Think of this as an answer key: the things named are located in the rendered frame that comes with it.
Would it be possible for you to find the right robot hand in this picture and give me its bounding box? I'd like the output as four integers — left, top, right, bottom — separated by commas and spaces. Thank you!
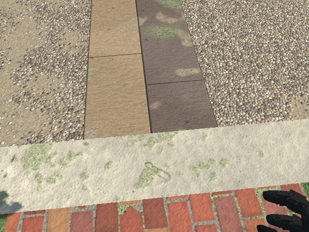
257, 189, 309, 232

